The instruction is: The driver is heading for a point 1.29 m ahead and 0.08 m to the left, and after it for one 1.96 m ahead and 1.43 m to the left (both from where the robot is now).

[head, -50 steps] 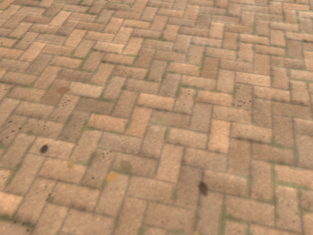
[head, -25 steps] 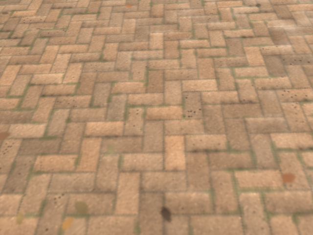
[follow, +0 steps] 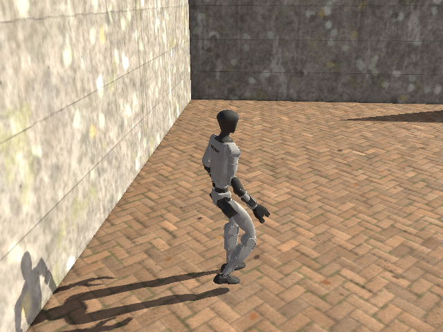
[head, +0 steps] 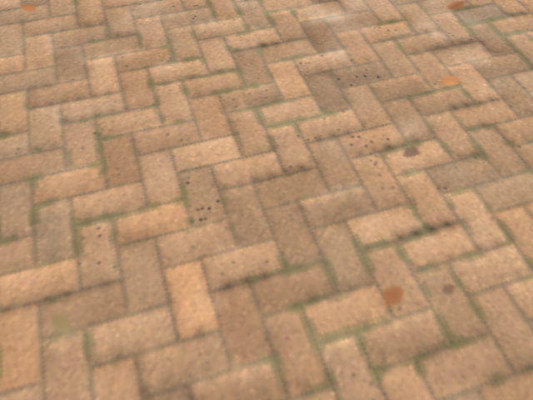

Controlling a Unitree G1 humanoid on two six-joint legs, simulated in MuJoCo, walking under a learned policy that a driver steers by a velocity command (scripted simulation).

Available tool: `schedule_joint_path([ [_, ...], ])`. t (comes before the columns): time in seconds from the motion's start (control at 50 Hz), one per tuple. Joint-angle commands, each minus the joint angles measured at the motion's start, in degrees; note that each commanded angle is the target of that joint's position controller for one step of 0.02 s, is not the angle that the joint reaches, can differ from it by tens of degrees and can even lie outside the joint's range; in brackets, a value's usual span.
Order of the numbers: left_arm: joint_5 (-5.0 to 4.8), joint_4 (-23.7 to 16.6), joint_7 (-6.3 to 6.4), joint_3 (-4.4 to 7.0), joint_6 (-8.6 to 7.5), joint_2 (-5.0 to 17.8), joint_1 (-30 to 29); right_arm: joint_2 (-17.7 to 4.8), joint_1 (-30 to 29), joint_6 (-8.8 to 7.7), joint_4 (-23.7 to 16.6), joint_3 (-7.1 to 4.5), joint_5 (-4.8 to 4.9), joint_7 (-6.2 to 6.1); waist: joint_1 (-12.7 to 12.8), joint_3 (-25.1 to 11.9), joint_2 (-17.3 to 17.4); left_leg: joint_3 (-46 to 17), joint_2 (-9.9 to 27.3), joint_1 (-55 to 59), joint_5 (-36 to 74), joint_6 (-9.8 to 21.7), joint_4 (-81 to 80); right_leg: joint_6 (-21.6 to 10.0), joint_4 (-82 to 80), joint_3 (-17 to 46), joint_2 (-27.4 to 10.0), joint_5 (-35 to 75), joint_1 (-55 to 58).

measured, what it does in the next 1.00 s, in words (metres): steps on the spot: right foot, then left foot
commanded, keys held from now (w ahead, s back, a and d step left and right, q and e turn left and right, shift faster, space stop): e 0.22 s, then no key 0.60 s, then w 0.18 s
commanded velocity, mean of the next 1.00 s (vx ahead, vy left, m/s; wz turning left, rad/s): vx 0.04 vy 0.00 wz -0.27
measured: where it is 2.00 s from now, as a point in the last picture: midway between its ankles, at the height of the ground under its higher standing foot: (299, 382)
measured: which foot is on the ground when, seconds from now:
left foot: down 0.00-0.26, up 0.28-0.64, down 0.66-1.00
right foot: up 0.00-0.26, down 0.28-1.00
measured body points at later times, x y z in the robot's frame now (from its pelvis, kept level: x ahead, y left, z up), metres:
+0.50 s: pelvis +0.03 -0.06 +0.01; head +0.05 -0.10 +0.46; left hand +0.23 +0.16 -0.07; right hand +0.10 -0.36 -0.12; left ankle +0.07 +0.09 -0.67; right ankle +0.02 -0.14 -0.73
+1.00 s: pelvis +0.06 -0.05 -0.01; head +0.06 -0.05 +0.44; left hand +0.21 +0.19 -0.12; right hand +0.08 -0.32 -0.14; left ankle +0.06 +0.09 -0.73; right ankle +0.02 -0.14 -0.73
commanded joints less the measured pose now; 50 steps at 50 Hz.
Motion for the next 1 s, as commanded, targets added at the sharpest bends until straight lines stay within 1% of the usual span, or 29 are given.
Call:
schedule_joint_path([
  [0.02,0.23,-3.8,0.22,0.19,0.15,1.1,5.5,-8.4,0.0,-0.54,-2.6,-2.34,0.13,-0.55,0.6,-8.2,7.0,-11.0,16.4,6.8,6.5,13.0,-10.9,0.4,-4.9,-0.9,-3.3,2.5,0.4],
  [0.06,0.46,-5.6,-0.15,0.04,0.13,1.5,2.9,-9.8,0.0,-0.04,-2.6,-2.93,0.62,-0.91,0.0,-10.1,6.4,-10.7,18.6,9.2,5.1,13.9,-11.3,0.1,-9.2,-0.7,-4.8,4.5,0.5],
  [0.1,0.37,-6.6,-0.70,0.07,0.28,2.2,1.6,-10.8,-1.2,0.66,-3.0,-3.31,0.86,-1.01,0.1,-10.2,7.1,-8.4,18.8,8.6,2.0,13.2,-11.7,-0.5,-13.5,-1.8,-5.0,6.6,2.9],
  [0.2,0.31,-8.6,-2.09,0.51,0.57,3.5,-0.4,-12.6,-0.4,1.99,-2.3,-4.09,2.02,-0.36,-0.4,-9.3,8.8,-4.6,19.3,10.0,-3.3,10.2,-9.2,-3.4,-25.9,-5.4,-3.5,7.2,8.9],
  [0.24,0.50,-7.8,-2.58,0.96,0.52,3.3,2.2,-11.9,-0.1,2.66,-1.7,-3.91,2.84,-0.32,1.2,-9.6,7.9,-2.4,18.0,8.9,-4.7,6.9,-4.2,-5.9,-36.7,-7.5,-1.2,11.4,15.6],
  [0.26,0.75,-7.0,-2.36,1.61,0.51,4.5,4.7,-9.9,2.4,3.03,-0.5,-3.42,2.93,-0.11,1.7,-9.2,5.7,-0.1,15.6,5.6,-7.3,3.5,0.9,-7.7,-42.3,-6.0,-0.3,14.2,20.7],
  [0.28,0.99,-7.6,-1.58,2.87,0.47,9.3,6.1,-6.0,3.6,3.20,-0.8,-2.37,1.78,0.61,0.6,-7.9,-6.8,5.8,9.4,-4.8,-17.5,-2.3,15.8,-11.9,-49.6,9.6,-10.9,23.8,26.8],
  [0.3,2.16,-9.9,-1.22,3.51,0.17,14.9,3.8,-6.0,0.7,2.71,-3.9,-2.36,0.46,0.54,0.2,-5.2,-16.8,4.0,1.8,-18.4,-33.2,-5.7,28.1,-21.6,-51.8,25.6,-22.9,32.7,25.2],
  [0.32,3.49,-9.9,-1.44,2.80,-1.24,12.1,4.2,-9.0,-3.2,2.54,-4.4,-3.33,0.66,0.21,2.8,-7.4,-10.1,-3.9,3.1,-17.3,-32.5,-5.2,37.7,-23.2,-52.3,23.3,-22.3,32.3,21.8],
  [0.34,3.47,-10.0,-1.64,1.98,-2.37,10.0,1.1,-9.3,-1.7,2.85,-3.9,-3.71,1.77,0.23,0.4,-7.4,-8.4,-5.7,3.7,-17.1,-27.5,-4.5,40.2,-20.3,-51.7,17.9,-19.0,31.8,21.1],
  [0.36,2.38,-10.4,-1.79,1.51,-2.98,8.1,-2.7,-9.0,0.9,3.26,-2.0,-3.95,1.76,-0.08,-1.4,-7.9,-5.8,-6.3,4.2,-16.3,-22.8,-4.6,40.4,-16.9,-50.9,13.7,-15.6,30.2,21.2],
  [0.38,1.55,-10.6,-1.79,0.77,-3.33,6.1,-4.9,-9.2,2.1,3.60,-0.8,-4.10,1.09,-0.40,-2.0,-8.5,-5.5,-6.1,4.3,-15.3,-19.1,-5.1,41.2,-15.5,-50.4,11.3,-14.3,33.0,21.1],
  [0.42,1.72,-10.3,-1.64,-0.43,-3.64,3.7,-5.5,-8.2,3.9,3.76,0.0,-3.96,1.15,-0.32,-3.1,-9.9,-4.8,-5.8,3.9,-10.6,-14.8,-6.0,42.1,-15.2,-49.8,7.7,-12.4,39.0,20.0],
  [0.46,1.94,-9.6,-1.44,-0.76,-3.71,2.9,-4.9,-6.7,3.1,3.75,-0.2,-3.37,1.63,-0.21,-2.4,-9.4,-4.9,-6.0,4.3,-9.4,-13.0,-6.6,35.2,-15.2,-49.5,6.4,-11.5,38.7,22.1],
  [0.5,1.94,-8.8,-1.15,-0.63,-3.41,3.4,-4.0,-5.3,0.9,3.75,-0.8,-2.60,1.57,-0.01,-1.0,-8.8,-5.8,-5.9,4.4,-6.7,-13.5,-6.8,26.7,-15.3,-49.3,6.8,-11.5,36.3,23.4],
  [0.56,2.08,-7.6,-1.31,-0.33,-2.82,4.6,-3.2,-5.8,0.3,3.82,-1.0,-2.34,1.78,0.33,0.6,-7.5,-6.4,-4.7,3.8,-1.5,-18.1,-6.7,19.1,-16.9,-48.9,8.8,-12.4,33.0,22.0],
  [0.6,1.79,-6.8,-1.57,-0.59,-2.68,4.0,-3.5,-5.9,0.9,3.65,-0.6,-2.25,1.96,0.37,0.7,-6.6,-6.1,-4.3,3.4,1.2,-18.4,-6.3,13.8,-17.2,-48.2,10.5,-12.6,32.0,21.4],
  [0.64,0.99,-5.8,-1.66,-1.05,-2.67,2.9,-4.5,-4.9,3.5,3.06,0.5,-1.79,1.47,0.55,-1.7,-6.4,-4.3,-3.9,3.1,8.1,-6.5,-5.0,0.7,-14.8,-46.3,9.7,-10.7,31.7,19.8],
  [0.66,1.09,-5.2,-1.68,-1.27,-3.04,2.3,-3.3,-6.0,4.7,2.76,1.1,-1.77,0.64,0.58,-1.7,-7.7,-2.8,-5.9,4.6,13.2,1.3,-4.3,-1.4,-12.5,-45.8,9.2,-9.0,29.2,18.5],
  [0.68,2.15,-4.9,-1.92,-1.55,-3.60,1.4,-1.6,-9.0,6.2,2.63,1.2,-2.27,0.12,0.41,-0.3,-9.5,1.5,-9.4,8.5,17.9,12.8,-3.1,0.7,-10.0,-43.6,6.9,-5.7,23.2,16.3],
  [0.7,2.37,-4.8,-2.23,-1.09,-4.02,1.8,0.0,-11.2,5.1,2.66,2.2,-3.10,1.19,0.52,2.2,-9.0,7.9,-8.3,8.2,16.0,9.0,-1.0,3.7,-8.0,-44.3,2.9,-1.8,18.7,15.9],
  [0.72,2.63,-4.5,-2.17,-1.09,-3.99,2.4,-2.8,-7.9,3.8,2.52,1.9,-2.52,1.77,0.85,0.0,-8.0,7.6,-8.1,7.1,12.4,1.9,-0.6,2.7,-6.6,-43.4,1.4,-0.8,17.2,17.8],
  [0.74,2.26,-4.9,-2.00,-0.87,-3.73,2.5,-5.3,-6.3,3.2,2.29,2.0,-2.06,1.43,0.87,-0.7,-6.8,6.7,-8.1,6.7,10.4,-1.4,-1.1,1.9,-6.4,-42.5,1.0,-0.7,17.2,18.1],
  [0.82,2.04,-4.3,-1.55,-0.77,-2.40,0.8,-5.0,-5.7,3.8,1.37,3.3,-1.57,1.05,0.46,-0.8,-5.0,4.8,-7.0,5.6,8.3,-4.7,-2.4,1.9,-7.2,-42.5,1.7,-1.2,19.2,18.6],
  [0.84,1.91,-3.4,-1.52,-0.68,-2.28,0.5,-3.7,-5.6,5.1,1.45,4.1,-1.55,1.17,0.37,-0.9,-5.9,4.2,-6.5,5.0,8.5,-11.4,-2.1,1.8,-7.4,-42.4,1.0,-0.5,12.8,18.7],
  [0.88,1.13,-2.8,-1.46,-0.01,-2.22,1.6,-2.3,-6.8,6.2,1.58,4.6,-1.95,1.96,0.11,-0.9,-1.9,3.6,-6.9,4.3,4.8,-29.8,0.0,1.9,-8.7,-42.0,0.7,0.7,-7.3,14.1],
  [0.9,0.77,-2.9,-1.42,0.06,-2.67,1.6,-1.9,-6.8,6.1,1.26,4.2,-1.88,2.19,-0.09,-0.9,0.9,3.3,-8.2,4.8,2.8,-35.5,1.1,1.5,-9.5,-42.3,1.7,0.2,-13.0,11.1],
  [0.94,0.09,-2.8,-1.61,-0.04,-4.60,0.9,-0.9,-6.7,6.4,-0.23,3.6,-1.78,2.76,-0.15,-0.7,3.6,2.8,-10.8,6.1,1.3,-37.6,2.9,1.5,-10.6,-42.3,3.6,-1.2,-14.5,8.9],
  [1.0,0.01,-2.6,-2.25,0.17,-7.11,0.8,0.3,-6.4,6.6,-2.32,3.2,-1.74,3.08,0.44,-0.4,1.8,2.1,-12.0,6.3,1.5,-33.0,4.4,3.3,-11.9,-42.1,5.5,-2.4,-10.2,11.2],
])
Next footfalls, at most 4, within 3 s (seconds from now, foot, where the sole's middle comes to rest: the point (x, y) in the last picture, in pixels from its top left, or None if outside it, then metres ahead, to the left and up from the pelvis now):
0.28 right None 0.06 -0.15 -0.77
0.66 left None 0.10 0.08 -0.77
1.36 left None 0.34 0.07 -0.77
1.92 right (353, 322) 0.64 -0.20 -0.77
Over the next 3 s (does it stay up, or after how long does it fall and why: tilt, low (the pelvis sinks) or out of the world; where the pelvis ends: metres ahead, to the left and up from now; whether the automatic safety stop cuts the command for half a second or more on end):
stays up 1.10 -0.06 -0.01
